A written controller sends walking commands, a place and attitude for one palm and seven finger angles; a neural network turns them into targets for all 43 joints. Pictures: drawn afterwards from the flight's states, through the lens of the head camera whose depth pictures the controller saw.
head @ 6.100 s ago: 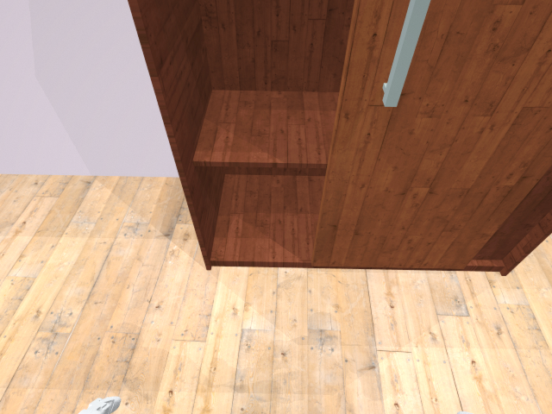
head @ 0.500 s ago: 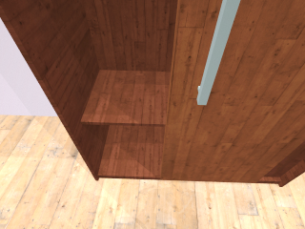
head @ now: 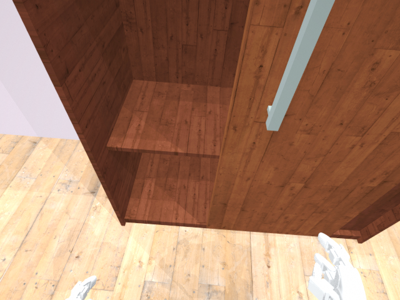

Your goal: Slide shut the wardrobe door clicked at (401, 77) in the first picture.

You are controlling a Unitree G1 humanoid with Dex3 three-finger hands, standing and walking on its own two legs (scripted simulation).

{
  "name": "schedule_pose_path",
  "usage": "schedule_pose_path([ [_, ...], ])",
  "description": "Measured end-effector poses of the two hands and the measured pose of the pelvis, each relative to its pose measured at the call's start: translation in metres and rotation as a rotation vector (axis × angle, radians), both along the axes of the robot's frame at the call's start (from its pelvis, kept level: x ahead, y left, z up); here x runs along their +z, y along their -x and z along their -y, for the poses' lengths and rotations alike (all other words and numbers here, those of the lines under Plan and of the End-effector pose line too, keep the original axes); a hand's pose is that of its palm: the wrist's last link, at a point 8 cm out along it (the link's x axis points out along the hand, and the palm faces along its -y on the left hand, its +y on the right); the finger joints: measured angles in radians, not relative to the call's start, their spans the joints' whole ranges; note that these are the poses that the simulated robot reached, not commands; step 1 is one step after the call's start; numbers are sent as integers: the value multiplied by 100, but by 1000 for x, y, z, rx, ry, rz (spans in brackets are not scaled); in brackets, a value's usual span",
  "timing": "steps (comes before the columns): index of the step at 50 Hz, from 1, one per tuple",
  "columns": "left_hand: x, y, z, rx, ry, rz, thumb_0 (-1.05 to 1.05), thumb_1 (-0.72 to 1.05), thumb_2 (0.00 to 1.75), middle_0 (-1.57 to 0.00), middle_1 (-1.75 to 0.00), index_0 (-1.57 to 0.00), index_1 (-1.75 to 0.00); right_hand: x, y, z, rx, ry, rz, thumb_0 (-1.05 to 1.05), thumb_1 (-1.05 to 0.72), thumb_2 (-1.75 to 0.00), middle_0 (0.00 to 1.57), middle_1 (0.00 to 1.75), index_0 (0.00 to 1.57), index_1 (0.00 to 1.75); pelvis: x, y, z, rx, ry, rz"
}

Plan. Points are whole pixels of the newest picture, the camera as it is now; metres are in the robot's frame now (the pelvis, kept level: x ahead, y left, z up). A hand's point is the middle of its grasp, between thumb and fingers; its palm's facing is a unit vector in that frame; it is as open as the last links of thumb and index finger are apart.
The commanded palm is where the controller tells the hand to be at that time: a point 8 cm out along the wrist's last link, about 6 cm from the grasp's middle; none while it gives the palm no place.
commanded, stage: raise the hand with hooked fingers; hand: right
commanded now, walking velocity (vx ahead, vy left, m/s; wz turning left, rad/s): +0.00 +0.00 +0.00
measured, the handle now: (292, 61) +0.52 -0.12 +0.23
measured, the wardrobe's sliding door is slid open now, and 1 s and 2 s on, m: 0.42 0.42 0.42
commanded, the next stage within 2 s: move the hooked fingers beside the handle in 1.90 s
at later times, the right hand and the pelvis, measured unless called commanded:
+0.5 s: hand (336, 280) +0.17 -0.19 +0.07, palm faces -0.02 +1.00 -0.09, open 10.3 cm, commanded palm +0.15 -0.26 +0.07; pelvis -0.05 +0.02 -0.03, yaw -2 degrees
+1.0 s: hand out of the picture +0.22 -0.25 +0.15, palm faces +0.05 +0.99 -0.11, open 13.1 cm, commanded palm +0.19 -0.30 +0.17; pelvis -0.02 -0.01 +0.00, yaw -1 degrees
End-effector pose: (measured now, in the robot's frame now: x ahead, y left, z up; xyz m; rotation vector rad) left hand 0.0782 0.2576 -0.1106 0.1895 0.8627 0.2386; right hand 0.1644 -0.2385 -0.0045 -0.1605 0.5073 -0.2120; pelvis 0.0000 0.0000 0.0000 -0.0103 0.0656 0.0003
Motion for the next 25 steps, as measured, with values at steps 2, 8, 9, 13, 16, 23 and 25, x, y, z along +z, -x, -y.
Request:
schedule_pose_path([
  [2, 10, -20, -9, -20, -21, 112, 2, 92, 90, -20, -30, -20, -30, 30, -28, -12, 76, -26, 217, 3, -84, -85, 20, 36, 20, 37, -5, 6, -2, 3, 1, -23],
  [8, 35, -64, -23, -80, -53, 326, 2, 91, 90, -20, -30, -20, -30, 38, -23, -35, 255, -172, 528, 1, -70, -80, 21, 44, 22, 45, -27, 22, -13, 33, 11, -64],
  [9, 37, -69, -24, -92, -57, 343, 2, 91, 90, -20, -30, -20, -30, 30, -13, -33, 261, -172, 501, 1, -67, -79, 22, 46, 22, 46, -30, 24, -15, 33, 11, -62],
  [13, 39, -82, -19, -141, -65, 373, 1, 90, 90, -20, -30, -20, -30, 6, 32, -9, 181, -139, 346, 1, -57, -75, 23, 52, 23, 52, -37, 31, -19, 13, 1, -42],
  [16, 32, -84, -8, -188, -60, 367, 1, 90, 90, -19, -30, -20, -30, 14, 55, 13, 81, -84, 373, 1, -49, -72, 23, 56, 24, 56, -39, 36, -20, -14, -19, -30],
  [23, 8, -62, 22, -243, 0, 293, 2, 90, 90, -20, -30, -20, -30, 71, 28, 10, 190, -56, 643, 1, -33, -65, 24, 67, 24, 67, -36, 48, -19, -45, -47, -1],
  [25, 6, -52, 27, -219, 18, 273, 2, 90, 90, -20, -30, -20, -30, 77, 10, 4, 272, -66, 606, 1, -28, -63, 24, 70, 24, 70, -32, 48, -18, -37, -42, 5],
])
